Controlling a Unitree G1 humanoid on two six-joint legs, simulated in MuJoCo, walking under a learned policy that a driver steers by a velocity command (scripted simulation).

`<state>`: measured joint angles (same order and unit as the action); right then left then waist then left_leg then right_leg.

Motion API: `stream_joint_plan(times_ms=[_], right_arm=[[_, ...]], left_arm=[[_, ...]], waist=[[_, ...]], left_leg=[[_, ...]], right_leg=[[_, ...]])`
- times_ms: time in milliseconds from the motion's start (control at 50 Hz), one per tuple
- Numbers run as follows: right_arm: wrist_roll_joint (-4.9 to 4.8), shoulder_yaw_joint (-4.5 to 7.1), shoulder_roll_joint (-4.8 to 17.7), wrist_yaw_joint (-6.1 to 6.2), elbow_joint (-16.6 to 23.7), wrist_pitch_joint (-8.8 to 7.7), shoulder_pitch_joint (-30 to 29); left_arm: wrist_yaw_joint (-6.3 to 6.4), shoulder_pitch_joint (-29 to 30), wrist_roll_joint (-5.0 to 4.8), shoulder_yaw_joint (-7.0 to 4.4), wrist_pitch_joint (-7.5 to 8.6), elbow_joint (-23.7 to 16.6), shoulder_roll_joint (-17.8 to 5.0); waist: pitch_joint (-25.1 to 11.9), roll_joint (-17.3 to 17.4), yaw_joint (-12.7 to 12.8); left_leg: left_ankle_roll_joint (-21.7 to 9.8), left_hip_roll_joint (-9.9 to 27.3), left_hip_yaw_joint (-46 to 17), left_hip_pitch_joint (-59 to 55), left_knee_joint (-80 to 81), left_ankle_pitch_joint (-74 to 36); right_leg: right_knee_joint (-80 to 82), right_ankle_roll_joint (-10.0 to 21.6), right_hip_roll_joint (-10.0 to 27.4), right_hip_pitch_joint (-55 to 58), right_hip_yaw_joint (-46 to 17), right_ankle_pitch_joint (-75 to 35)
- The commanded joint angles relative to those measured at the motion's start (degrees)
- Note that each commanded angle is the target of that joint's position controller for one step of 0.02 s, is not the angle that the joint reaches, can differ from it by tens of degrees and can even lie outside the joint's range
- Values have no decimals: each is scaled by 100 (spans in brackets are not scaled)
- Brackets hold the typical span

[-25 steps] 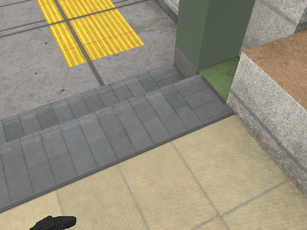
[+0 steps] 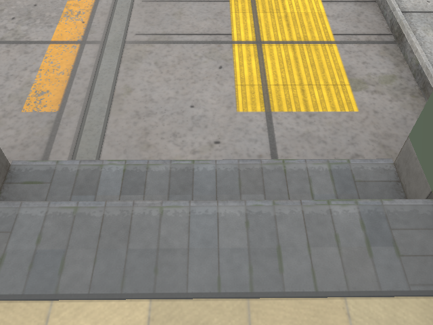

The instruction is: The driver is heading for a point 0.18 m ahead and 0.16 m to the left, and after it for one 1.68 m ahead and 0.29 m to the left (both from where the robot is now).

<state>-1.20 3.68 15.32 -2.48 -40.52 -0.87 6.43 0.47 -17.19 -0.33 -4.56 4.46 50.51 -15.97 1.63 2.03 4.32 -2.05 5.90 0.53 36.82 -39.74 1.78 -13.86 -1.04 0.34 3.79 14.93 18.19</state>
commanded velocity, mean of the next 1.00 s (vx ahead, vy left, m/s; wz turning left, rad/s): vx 0.12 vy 0.00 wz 0.38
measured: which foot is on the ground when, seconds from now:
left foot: up 0.00-0.06, down 0.08-1.00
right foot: down 0.00-0.10, up 0.12-0.56, down 0.58-1.00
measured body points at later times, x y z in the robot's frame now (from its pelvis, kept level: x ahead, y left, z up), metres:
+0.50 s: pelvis +0.19 +0.03 +0.01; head +0.23 +0.05 +0.45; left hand +0.23 +0.33 -0.11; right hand +0.41 -0.19 -0.08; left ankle +0.18 +0.11 -0.74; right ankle +0.29 -0.12 -0.70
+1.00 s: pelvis +0.26 +0.00 -0.01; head +0.28 +0.01 +0.44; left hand +0.35 +0.31 -0.09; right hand +0.48 -0.20 -0.11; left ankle +0.17 +0.11 -0.74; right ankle +0.30 -0.11 -0.74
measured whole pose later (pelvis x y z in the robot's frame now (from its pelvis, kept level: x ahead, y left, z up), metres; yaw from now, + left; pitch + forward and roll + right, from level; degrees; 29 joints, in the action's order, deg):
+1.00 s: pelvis +0.26 +0.00 -0.01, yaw +22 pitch +1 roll +0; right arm -0.4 1.3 17.0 -3.3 -39.3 -4.6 13.4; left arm -3.7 -5.3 -0.5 -0.7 5.4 38.9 -16.6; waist 0.7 -0.4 -0.7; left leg 1.6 0.7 -1.2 14.0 -34.4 21.8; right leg -36.0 -0.3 2.2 -18.6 2.9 18.7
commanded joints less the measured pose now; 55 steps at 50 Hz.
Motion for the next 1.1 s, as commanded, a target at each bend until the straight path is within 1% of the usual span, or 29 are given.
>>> stream_joint_plan(times_ms=[20, 60, 80, 100, 120, 140, 160, 180, 200, 240, 280, 300, 320, 380, 480, 540, 600, 620, 640, 680, 720, 760, 800, 820, 840, 860, 880, 960, 1100], right_arm=[[26, 116, 438, -80, 622, -62, -437], [55, 326, 787, -58, 421, -53, 614], [70, 510, 1143, 39, 219, -43, 1434], [71, 601, 1730, 187, 167, 8, 1643], [188, 567, 1963, 125, 538, -72, 1334], [146, 458, 1511, 47, 609, -100, 1320], [83, 396, 1296, 40, 576, -145, 1076], [8, 360, 1131, 66, 563, -155, 792], [-1, 324, 1005, 112, 605, -129, 556], [139, 313, 995, 152, 714, -96, 357], [139, 350, 1101, 208, 701, -83, 385], [548, 209, 830, -1, 625, -495, 750], [510, 269, 852, -104, 733, -667, 510], [378, 319, 1075, -211, 895, -832, 412], [292, 348, 1108, -227, 924, -700, 906], [206, 276, 1057, -231, 872, -599, 819], [155, 114, 797, -300, 761, -511, 643], [210, 76, 630, -236, 788, -490, 1248], [309, 41, 660, -166, 778, -484, 1282], [399, 103, 823, 63, 883, -376, 521], [442, 58, 748, 178, 661, -382, 839], [404, -92, 412, 88, 472, -422, 1174], [49, -231, 128, -210, 131, -402, 1383], [-87, -153, 423, -230, 193, -428, 1274], [-93, -41, 937, -161, 444, -490, 1051], [76, 87, 1486, -141, 636, -539, 388], [227, 114, 1401, -131, 658, -529, 288], [46, -17, 946, -50, 714, -488, 215], [77, -29, 1028, -79, 630, -434, 538]], left_arm=[[45, 222, -99, -286, -67, -283, -1180], [87, 408, -178, -311, -176, -356, -1277], [90, 383, -179, -254, -161, -378, -1145], [55, 147, 184, -43, -98, -575, -444], [-12, -357, 154, 72, 41, -730, -384], [-35, 289, -40, -62, 105, -714, -946], [-17, 644, -125, -43, 124, -875, -899], [66, 673, -24, -37, 99, -778, -813], [123, 680, 54, -71, 33, -784, -872], [138, 512, 62, -92, -131, -797, -833], [164, 473, 98, -51, -203, -804, -678], [-9, -318, 600, 140, -116, -774, -463], [-35, -244, 572, 86, -140, -648, -632], [7, 366, 388, 172, -254, -837, -731], [48, 882, 293, 299, -109, -1076, -726], [9, 862, 214, 326, 8, -1110, -741], [-75, 711, 15, 337, 166, -1180, -844], [-64, 794, 17, 214, 261, -1310, -1433], [-124, 768, 91, 199, 263, -1352, -1364], [-185, 349, 43, 173, 245, -1223, -1174], [-269, 891, -80, 260, 280, -1435, -815], [-374, 1618, -117, 337, 299, -1656, -621], [-617, 1824, -61, 346, 144, -1599, -725], [-738, 1420, 26, 292, 53, -1452, -732], [-757, 1002, -31, 317, 28, -1354, -522], [-594, 465, 39, 193, 75, -1327, -830], [-440, 675, 48, 101, 103, -1350, -1117], [-369, 1448, -55, 160, 202, -1613, -850], [-402, 1429, -1, 107, 174, -1560, -913]], waist=[[310, -564, -201], [-349, -654, -815], [-824, -427, -1228], [-1267, 1034, -886], [-2530, 1452, -548], [-2580, 243, -986], [-1803, 141, -874], [-1231, -319, -654], [-959, -199, -494], [-915, 23, -254], [-991, 57, -203], [-1345, 725, 94], [-829, 435, -5], [-596, 120, -180], [-523, 263, -688], [-600, 207, -640], [-818, 32, -314], [-1520, -1002, -672], [-1589, -1139, -540], [-1019, -860, -181], [-770, -894, -485], [-742, -595, -855], [-678, -362, -963], [-733, -656, -753], [-919, -440, -578], [-751, 6, -47], [-790, -158, -145], [-688, -358, -368], [-610, -258, -426]], left_leg=[[-248, -244, 354, -53, 293, 608], [-493, -813, 709, -1466, 609, 654], [-699, -941, 514, -2898, 1083, -314], [-1098, 368, -1274, -4539, 780, -2725], [-2476, 1675, -4198, -5794, 1332, -2726], [-2185, 1448, -3589, -5607, 1559, -2900], [-1930, 1185, -2724, -4916, 1560, -2866], [-1631, 852, -2217, -4117, 1637, -2610], [-1527, 690, -1968, -3447, 1773, -2509], [-1493, 519, -1765, -2668, 1972, -2727], [-1501, 421, -1572, -2420, 1961, -3017], [-1451, 328, -1603, -2264, 2350, -1752], [-1388, 232, -1612, -1932, 2485, -1091], [-1275, 139, -1731, -1936, 2381, -362], [-1525, 513, -2490, -3118, 1844, -387], [-1384, 504, -2553, -3016, 1550, -995], [-713, -74, -2330, -2435, 1152, -1125], [-2, -800, -1506, -2116, 526, 181], [458, -1121, -1004, -1309, 212, 2039], [797, -822, -749, -719, -1069, 3614], [1080, -436, -681, -1014, -1862, 3673], [1284, -226, -316, -1676, -886, 3275], [1240, -347, -19, -2679, 1169, 514], [1017, -473, -57, -2919, 1081, -63], [626, -239, -351, -2891, 1089, -1170], [0, -157, -496, -2211, 880, -929], [-162, -143, -540, -1782, 1017, -257], [163, -301, -474, -1998, 1051, 311], [253, -348, -354, -2082, 1116, 508]], right_leg=[[-224, 801, 1709, 118, -351, -4073], [-1893, 576, 1474, 6, -169, -5959], [-3250, 266, 1179, -722, -74, -5229], [-5211, -93, 605, -2575, -159, -258], [-6890, -326, -346, -4024, -1351, 2317], [-7020, -239, -5, -4254, -2050, 1941], [-6654, -141, 175, -4474, -1944, 1435], [-6217, -162, 402, -4402, -1906, 1022], [-5869, -186, 510, -4154, -1915, 763], [-5572, -226, 468, -3599, -1913, 510], [-5126, -328, 351, -3502, -1869, 332], [-5010, -437, 520, -3132, -1947, -210], [-4865, -502, 496, -3189, -1870, -326], [-4123, -611, 507, -3205, -1826, -463], [-2782, -527, 435, -3661, -1862, -96], [-2109, -394, 304, -3110, -1629, -437], [-1068, 234, 432, -1633, -1603, -3002], [-1075, 1503, 1553, -704, -2717, -5029], [-1041, 2164, 2064, -121, -3488, -5155], [-852, 1815, 1969, -427, -3416, -3700], [-855, 1539, 1804, -1158, -3029, -3762], [-1127, 1096, 1291, -1722, -2310, -4052], [-1757, 601, 699, -2020, -1876, -3550], [-1776, 468, 698, -2072, -1971, -3069], [-1753, 227, 683, -1928, -1981, -2225], [-1851, 201, 454, -1663, -1568, -1787], [-2029, 199, 347, -1283, -1348, -1648], [-1838, 311, 493, -1525, -1530, -1917], [-1830, 209, 408, -1480, -1496, -1800]])
Velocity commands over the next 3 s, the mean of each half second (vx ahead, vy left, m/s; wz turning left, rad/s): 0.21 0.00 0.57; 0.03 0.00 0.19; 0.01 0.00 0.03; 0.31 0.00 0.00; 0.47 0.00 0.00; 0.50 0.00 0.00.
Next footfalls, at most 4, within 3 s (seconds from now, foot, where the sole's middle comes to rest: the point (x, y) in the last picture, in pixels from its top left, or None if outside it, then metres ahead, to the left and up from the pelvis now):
0.08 left None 0.21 0.12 -0.77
0.58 right None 0.34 -0.10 -0.77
2.08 right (234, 281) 0.61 0.02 -0.77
2.58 left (150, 233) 0.76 0.31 -0.77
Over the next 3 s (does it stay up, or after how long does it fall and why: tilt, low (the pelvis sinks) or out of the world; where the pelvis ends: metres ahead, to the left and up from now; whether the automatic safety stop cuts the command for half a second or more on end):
stays up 0.83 0.25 -0.01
